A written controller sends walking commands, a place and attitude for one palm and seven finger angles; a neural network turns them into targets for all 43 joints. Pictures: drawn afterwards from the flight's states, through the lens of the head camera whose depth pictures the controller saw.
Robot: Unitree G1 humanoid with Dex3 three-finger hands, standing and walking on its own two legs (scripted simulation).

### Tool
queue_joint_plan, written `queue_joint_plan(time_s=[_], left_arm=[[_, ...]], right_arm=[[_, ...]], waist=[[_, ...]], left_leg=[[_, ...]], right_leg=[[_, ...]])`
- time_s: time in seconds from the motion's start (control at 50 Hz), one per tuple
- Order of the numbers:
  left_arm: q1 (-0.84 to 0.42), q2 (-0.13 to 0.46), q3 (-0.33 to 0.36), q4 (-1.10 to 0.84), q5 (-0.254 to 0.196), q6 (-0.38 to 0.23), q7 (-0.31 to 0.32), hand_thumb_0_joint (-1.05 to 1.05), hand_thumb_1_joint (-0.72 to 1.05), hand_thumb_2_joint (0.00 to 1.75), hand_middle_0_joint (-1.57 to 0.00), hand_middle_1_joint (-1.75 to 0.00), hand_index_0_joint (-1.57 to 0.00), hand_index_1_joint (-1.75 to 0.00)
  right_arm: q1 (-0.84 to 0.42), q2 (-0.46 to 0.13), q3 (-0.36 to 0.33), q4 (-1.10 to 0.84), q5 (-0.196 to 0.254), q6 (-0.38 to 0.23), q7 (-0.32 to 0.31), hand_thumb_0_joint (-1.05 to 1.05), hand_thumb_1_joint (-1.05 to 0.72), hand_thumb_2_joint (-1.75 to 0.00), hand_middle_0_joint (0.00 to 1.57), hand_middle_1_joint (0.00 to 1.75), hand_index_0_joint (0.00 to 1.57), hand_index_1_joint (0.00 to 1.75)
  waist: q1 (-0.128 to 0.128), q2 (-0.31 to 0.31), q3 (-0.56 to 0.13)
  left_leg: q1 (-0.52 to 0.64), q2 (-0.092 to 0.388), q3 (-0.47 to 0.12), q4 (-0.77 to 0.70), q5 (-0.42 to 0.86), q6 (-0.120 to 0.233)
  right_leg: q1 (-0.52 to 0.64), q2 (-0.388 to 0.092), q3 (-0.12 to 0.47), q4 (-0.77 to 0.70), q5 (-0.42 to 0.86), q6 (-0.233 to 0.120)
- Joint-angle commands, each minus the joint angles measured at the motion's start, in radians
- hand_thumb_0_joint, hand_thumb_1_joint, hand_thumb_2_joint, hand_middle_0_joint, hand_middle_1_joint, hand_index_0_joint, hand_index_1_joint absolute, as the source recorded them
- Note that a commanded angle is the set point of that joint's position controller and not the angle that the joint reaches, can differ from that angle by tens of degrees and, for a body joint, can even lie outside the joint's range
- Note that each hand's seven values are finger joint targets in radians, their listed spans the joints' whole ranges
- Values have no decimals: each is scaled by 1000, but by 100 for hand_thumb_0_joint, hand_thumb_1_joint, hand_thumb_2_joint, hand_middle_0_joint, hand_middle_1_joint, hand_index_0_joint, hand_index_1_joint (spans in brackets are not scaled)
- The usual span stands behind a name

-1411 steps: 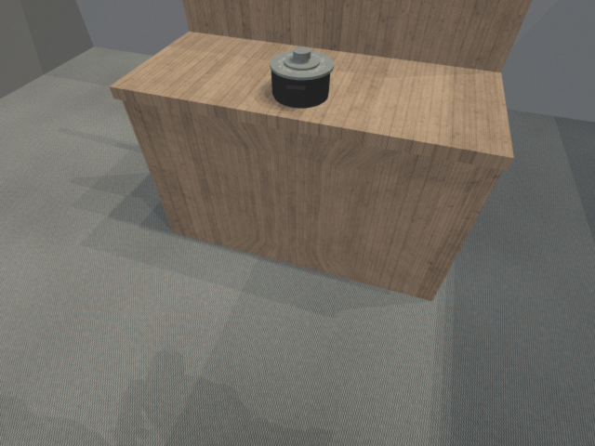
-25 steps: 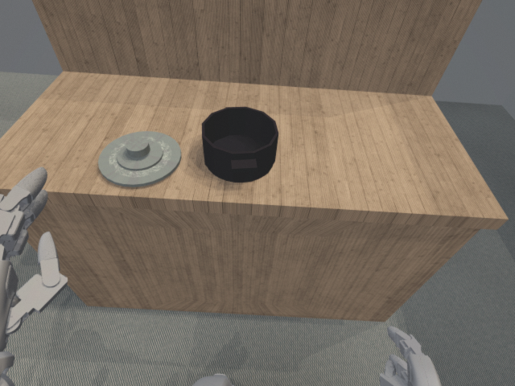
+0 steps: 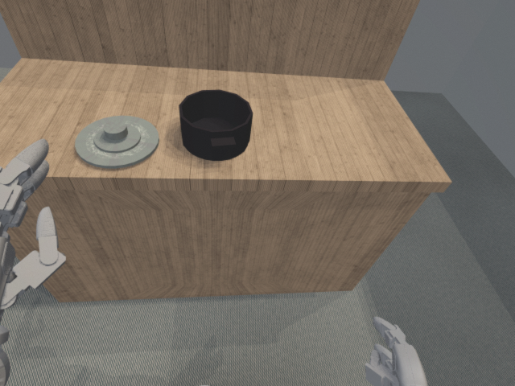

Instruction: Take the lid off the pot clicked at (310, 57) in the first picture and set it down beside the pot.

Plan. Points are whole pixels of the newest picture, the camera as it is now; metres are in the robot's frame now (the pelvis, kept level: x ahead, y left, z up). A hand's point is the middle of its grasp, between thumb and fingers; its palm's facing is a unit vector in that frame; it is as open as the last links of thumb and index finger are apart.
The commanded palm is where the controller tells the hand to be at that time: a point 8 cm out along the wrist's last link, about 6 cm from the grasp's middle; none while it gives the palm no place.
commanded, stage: step back with the hand held close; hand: left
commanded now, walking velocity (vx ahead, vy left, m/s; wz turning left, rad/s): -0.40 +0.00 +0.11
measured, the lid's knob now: (115, 130) +0.62 +0.35 +0.00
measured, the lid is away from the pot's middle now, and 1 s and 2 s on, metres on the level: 0.23 0.23 0.23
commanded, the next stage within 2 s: stop stepping back and stand still in 0.04 s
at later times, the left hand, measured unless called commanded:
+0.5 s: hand out of the picture +0.06 +0.27 +0.18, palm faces +0.46 -0.84 -0.28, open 7.4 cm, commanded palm -0.02 +0.30 +0.19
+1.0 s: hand out of the picture +0.08 +0.29 +0.11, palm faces +0.40 -0.81 -0.43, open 7.4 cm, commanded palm none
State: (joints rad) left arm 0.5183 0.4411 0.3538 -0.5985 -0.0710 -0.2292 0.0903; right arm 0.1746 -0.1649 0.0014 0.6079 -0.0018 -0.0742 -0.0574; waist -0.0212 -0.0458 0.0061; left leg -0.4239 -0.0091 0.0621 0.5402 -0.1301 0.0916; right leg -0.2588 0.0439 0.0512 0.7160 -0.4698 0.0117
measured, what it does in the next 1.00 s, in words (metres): walks backwards: right foot, then left foot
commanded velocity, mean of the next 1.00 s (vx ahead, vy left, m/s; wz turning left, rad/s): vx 0.09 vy -0.02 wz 0.02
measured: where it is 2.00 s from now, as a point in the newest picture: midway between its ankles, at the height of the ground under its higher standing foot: outside the picture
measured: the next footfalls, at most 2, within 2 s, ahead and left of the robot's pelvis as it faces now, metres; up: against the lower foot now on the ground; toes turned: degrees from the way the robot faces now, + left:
right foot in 0.24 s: -0.05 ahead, -0.14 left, +0.00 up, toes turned +2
left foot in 0.44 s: -0.06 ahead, +0.13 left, +0.00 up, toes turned +9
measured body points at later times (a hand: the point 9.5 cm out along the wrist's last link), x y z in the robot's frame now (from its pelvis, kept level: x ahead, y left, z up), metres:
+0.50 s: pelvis -0.14 +0.02 -0.01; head -0.16 +0.05 +0.43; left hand +0.03 +0.32 +0.19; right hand +0.03 -0.21 -0.07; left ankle -0.14 +0.13 -0.73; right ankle -0.11 -0.13 -0.70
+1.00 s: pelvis -0.12 +0.02 -0.01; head -0.13 +0.02 +0.44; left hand +0.05 +0.33 +0.13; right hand +0.06 -0.22 -0.09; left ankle -0.11 +0.13 -0.73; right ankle -0.13 -0.09 -0.73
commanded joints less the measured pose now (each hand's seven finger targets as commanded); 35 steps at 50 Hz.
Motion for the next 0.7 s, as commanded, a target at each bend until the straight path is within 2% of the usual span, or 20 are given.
queue_joint_plan(time_s=[0.0, 0.1, 0.12, 0.14, 0.16, 0.18, 0.22, 0.26, 0.3, 0.38, 0.4, 0.42, 0.44, 0.48, 0.52, 0.6, 0.62, 0.64, 0.66, 0.68], left_arm=[[109, 146, 156, -264, -25, -38, 27, 0, 90, 90, -20, -30, -20, -30], [229, 151, 157, -369, -15, -26, 37, 0, 90, 90, -20, -30, -20, -30], [-43, -122, -239, 655, 128, 174, -71, 0, 90, 90, -20, -30, -20, -30], [-75, 204, 167, -605, -14, 18, 13, 0, 90, 90, -20, -30, -20, -30], [132, 277, 239, -442, -16, -17, 53, 0, 90, 90, -20, -30, -20, -30], [204, 236, 190, -406, -1, -29, 45, 0, 90, 90, -20, -30, -20, -30], [232, 210, 166, -414, 0, -3, 39, 0, 90, 90, -20, -30, -20, -30], [42, 232, 185, -491, 7, 1, 51, 0, 90, 90, -20, -30, -20, -30], [11, 144, 135, -322, 12, 39, 41, 0, 90, 90, -20, -30, -20, -30], [-156, 101, 83, -100, 21, 6, 40, 0, 90, 90, -20, -30, -20, -30], [-156, 59, 58, -60, 13, -13, 46, 0, 90, 90, -20, -30, -20, -30], [-210, 67, 48, -125, 16, -33, 52, 0, 90, 90, -20, -30, -20, -30], [-209, 117, 87, -162, 30, -46, 54, 0, 90, 90, -20, -30, -20, -30], [-91, 137, 110, -200, 16, -40, 44, 0, 90, 90, -20, -30, -20, -30], [79, 115, 108, -303, 13, -31, 38, 0, 90, 90, -20, -30, -20, -30], [285, 147, 137, -362, 22, -11, 61, 0, 90, 90, -20, -30, -20, -30], [270, 161, 149, -352, 33, -11, 66, 0, 90, 90, -20, -30, -20, -30], [249, 173, 164, -318, 40, -12, 68, 0, 90, 90, -20, -30, -20, -30], [216, 185, 166, -279, 35, -8, 67, 0, 90, 90, -20, -30, -20, -30], [117, 181, 173, -275, 9, -24, 63, 0, 90, 90, -20, -30, -20, -30]], right_arm=[[-41, -158, -63, -180, -19, -76, 12, 0, -90, -90, 20, 30, 20, 30], [-51, -169, -71, -232, -9, -81, 23, 0, -90, -90, 20, 30, 20, 30], [-42, -329, -108, 65, -29, -68, 30, 0, -90, -90, 20, 30, 20, 30], [-121, -127, -103, -256, 22, -93, 46, 0, -90, -90, 20, 30, 20, 30], [-55, -177, -67, -234, -7, -99, 1, 0, -90, -90, 20, 30, 20, 30], [20, -168, -69, -221, 6, -93, -9, 0, -90, -90, 20, 30, 20, 30], [9, -141, -61, -208, 15, -56, -1, 0, -90, -90, 20, 30, 20, 30], [-17, -142, -70, -194, 18, -49, -5, 0, -90, -90, 20, 30, 20, 30], [-12, -140, -80, -157, 27, -16, -12, 0, -90, -90, 20, 30, 20, 30], [-54, -161, -38, -140, 32, -70, -29, 0, -90, -90, 20, 30, 20, 30], [-19, -164, -34, -129, 33, -90, -29, 0, -90, -90, 20, 30, 20, 30], [-7, -174, -43, -158, 31, -103, -25, 0, -90, -90, 20, 30, 20, 30], [-1, -154, -46, -167, 30, -118, -19, 0, -90, -90, 20, 30, 20, 30], [-15, -130, -49, -167, 20, -126, 6, 0, -90, -90, 20, 30, 20, 30], [-39, -128, -46, -186, 21, -132, 36, 0, -90, -90, 20, 30, 20, 30], [-55, -133, -23, -192, 13, -110, 34, 0, -90, -90, 20, 30, 20, 30], [-59, -134, -28, -198, 11, -99, 28, 0, -90, -90, 20, 30, 20, 30], [-37, -133, -41, -186, 8, -88, 22, 0, -90, -90, 20, 30, 20, 30], [-26, -129, -49, -169, 11, -78, 19, 0, -90, -90, 20, 30, 20, 30], [-30, -142, -60, -158, 10, -71, 8, 0, -90, -90, 20, 30, 20, 30]], waist=[[33, 231, -170], [46, 323, -161], [-100, 286, -13], [91, 158, -264], [33, 241, -186], [39, 104, -198], [14, -10, -192], [6, -110, -129], [-49, -131, 26], [-27, 133, 182], [-27, 315, 178], [-28, 474, 173], [-20, 390, 106], [-17, 256, 16], [12, 170, -13], [28, 276, -91], [33, 208, -100], [29, 57, -108], [11, -121, -83], [6, -144, -41]], left_leg=[[132, 307, -370, -341, 71, 43], [-58, 229, -252, -497, -445, -34], [-72, 220, -380, -122, -18, -14], [188, 170, -147, -330, -363, -89], [20, 170, -188, -372, -534, -81], [10, 65, -159, -264, -578, -124], [204, -50, 26, 274, -415, -149], [123, -40, -135, 801, -375, -114], [139, 59, -201, 833, -290, -87], [76, 74, -105, -107, -352, -51], [52, 112, -219, -316, -449, -27], [65, 248, -485, -362, -498, 31], [52, 308, -570, -355, -468, 120], [114, 315, -653, -339, -389, 142], [94, 281, -508, -299, -280, 117], [-102, 157, -243, -218, -461, 6], [-180, 119, -198, -118, -474, -15], [-242, 47, -112, 88, -420, -39], [-264, -9, -69, 315, -360, -62], [-252, 1, -65, 481, -351, -68]], right_leg=[[-54, 16, 39, 180, -83, -16], [120, 69, -91, 39, 2, -29], [-105, -77, 18, 74, -27, -29], [17, 62, -82, -99, -60, -26], [127, 75, -140, -224, -23, -36], [155, 80, -167, -277, -8, -68], [-138, -171, 5, -430, -3, -142], [-421, -465, 356, -588, -215, -253], [-600, -385, 219, -531, -310, -187], [-322, -185, -29, -200, -146, -71], [-244, -85, -84, 1, -75, -42], [-327, -4, -110, 237, -78, -11], [-331, 4, -39, 366, -65, -9], [-365, -45, 13, 413, -24, -6], [-245, -67, 14, 230, 18, -9], [215, 7, -115, -171, 69, -12], [311, -19, -61, -241, 26, -34], [342, -117, 98, -331, -61, -98], [252, -304, 401, -475, -150, -185], [189, -381, 463, -504, 25, -224]])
